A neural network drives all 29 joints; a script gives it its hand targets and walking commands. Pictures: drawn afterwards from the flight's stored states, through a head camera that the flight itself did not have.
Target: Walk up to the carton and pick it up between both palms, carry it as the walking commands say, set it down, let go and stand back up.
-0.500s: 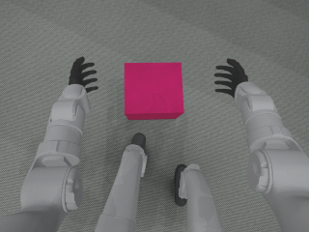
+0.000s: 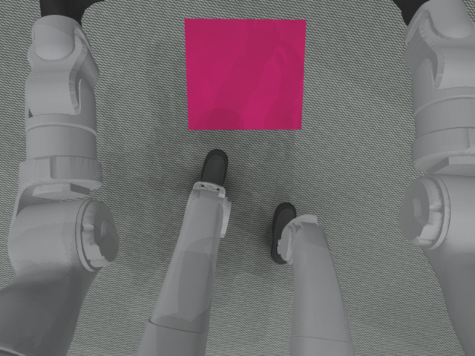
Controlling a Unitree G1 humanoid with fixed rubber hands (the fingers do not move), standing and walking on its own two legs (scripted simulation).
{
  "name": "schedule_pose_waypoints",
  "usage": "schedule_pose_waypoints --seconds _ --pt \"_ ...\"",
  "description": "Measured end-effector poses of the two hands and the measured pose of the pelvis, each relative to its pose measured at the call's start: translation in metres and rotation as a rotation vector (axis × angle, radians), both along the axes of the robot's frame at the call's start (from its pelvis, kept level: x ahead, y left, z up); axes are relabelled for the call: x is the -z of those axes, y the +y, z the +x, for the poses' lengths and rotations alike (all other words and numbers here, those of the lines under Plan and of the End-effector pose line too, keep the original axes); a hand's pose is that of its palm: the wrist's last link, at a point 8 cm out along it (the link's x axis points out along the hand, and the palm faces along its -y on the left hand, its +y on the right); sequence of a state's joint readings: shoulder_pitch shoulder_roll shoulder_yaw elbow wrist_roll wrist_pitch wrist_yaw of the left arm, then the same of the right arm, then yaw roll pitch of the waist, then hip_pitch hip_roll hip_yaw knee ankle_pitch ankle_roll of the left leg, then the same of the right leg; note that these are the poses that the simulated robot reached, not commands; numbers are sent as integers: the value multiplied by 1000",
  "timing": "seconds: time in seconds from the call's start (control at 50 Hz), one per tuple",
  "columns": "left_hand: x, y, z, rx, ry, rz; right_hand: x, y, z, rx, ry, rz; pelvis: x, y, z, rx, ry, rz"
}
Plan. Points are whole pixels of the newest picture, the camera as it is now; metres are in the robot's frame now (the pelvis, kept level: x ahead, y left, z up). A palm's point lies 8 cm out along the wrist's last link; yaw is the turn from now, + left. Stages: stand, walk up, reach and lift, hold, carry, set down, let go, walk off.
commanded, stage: reach and lift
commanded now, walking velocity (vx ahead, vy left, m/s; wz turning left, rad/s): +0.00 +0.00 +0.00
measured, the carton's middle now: (242, 81) +0.48 +0.07 -0.54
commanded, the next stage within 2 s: none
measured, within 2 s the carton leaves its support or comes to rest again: neither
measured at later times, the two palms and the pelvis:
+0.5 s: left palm (135, 52) +0.46 +0.26 -0.25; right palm (368, 69) +0.52 -0.12 -0.27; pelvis -0.02 -0.03 -0.08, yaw -6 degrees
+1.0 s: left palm (154, 88) +0.41 +0.26 -0.42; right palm (337, 70) +0.52 -0.11 -0.37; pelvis -0.08 +0.02 -0.22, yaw -8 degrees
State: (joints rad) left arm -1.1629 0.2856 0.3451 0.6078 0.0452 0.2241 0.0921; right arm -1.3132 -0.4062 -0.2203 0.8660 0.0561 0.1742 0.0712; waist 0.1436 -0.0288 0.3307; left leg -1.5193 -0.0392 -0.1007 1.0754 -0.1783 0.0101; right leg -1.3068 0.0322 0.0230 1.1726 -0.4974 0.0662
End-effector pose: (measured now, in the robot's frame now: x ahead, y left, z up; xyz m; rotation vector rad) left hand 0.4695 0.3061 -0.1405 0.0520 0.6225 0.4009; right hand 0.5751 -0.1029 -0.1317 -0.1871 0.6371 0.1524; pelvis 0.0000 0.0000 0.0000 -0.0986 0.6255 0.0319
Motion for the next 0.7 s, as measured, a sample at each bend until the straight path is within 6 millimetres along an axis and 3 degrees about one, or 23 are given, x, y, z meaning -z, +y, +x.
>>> schedule_pose_waypoints --seconds 0.08,0.22,0.36,0.42,0.5,0.58,0.64,0.7 --pt "25 -1 -13 15 76 -17 42 -7 -11 -3 71 -3 -8 -2 13 -11 -25 3" --pt "75 -39 -34 35 115 -78 97 -17 -47 21 99 44 -7 -12 17 61 9 2" --pt "85 -49 -5 86 2 22 98 -42 -33 50 -52 57 39 -28 1 151 19 56" --pt "100 -51 -2 101 41 2 116 -48 -37 59 -4 29 64 -32 -5 162 86 66" --pt "112 -50 -12 78 42 -45 142 -22 -58 37 47 91 83 -32 -18 191 99 107" --pt "131 -26 -32 9 83 -62 164 13 -74 -2 86 98 110 -26 -32 208 104 118" --pt "146 0 -40 -61 83 -96 173 30 -62 -32 54 30 139 -18 -40 195 136 104" --pt "152 17 -31 -51 2 -80 171 41 -36 -6 -38 4 162 -9 -52 170 84 73"
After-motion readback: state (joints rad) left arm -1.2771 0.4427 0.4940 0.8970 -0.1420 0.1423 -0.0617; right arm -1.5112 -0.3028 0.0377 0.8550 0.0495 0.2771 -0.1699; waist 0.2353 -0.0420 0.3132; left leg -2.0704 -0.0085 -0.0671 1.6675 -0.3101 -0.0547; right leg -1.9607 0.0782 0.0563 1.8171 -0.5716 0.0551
